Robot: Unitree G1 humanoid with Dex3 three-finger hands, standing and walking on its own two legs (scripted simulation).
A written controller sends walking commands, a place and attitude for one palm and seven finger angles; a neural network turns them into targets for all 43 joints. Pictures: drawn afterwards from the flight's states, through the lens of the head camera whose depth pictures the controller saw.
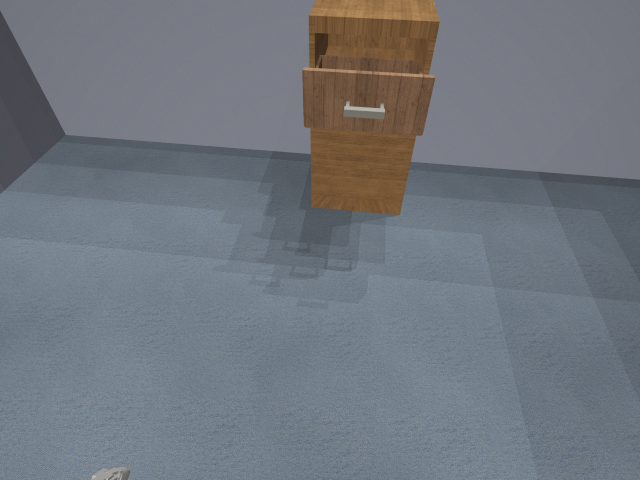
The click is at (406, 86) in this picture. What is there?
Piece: drawer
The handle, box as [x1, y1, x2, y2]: [344, 101, 384, 118]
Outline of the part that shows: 344,106 344,116 383,118 384,115 382,103 380,104 379,108 353,107 349,105 349,101 347,101 346,105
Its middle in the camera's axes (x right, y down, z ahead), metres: +0.13 -0.38 +1.14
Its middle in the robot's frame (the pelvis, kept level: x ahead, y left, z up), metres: +1.11 -0.07 -0.07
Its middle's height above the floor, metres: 0.70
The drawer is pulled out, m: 0.30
